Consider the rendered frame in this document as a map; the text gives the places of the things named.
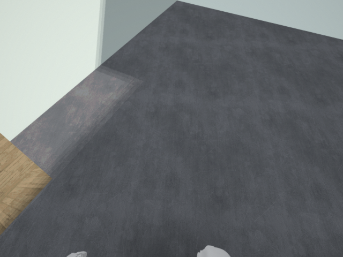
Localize cabinet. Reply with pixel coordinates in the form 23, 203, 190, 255
0, 133, 52, 235

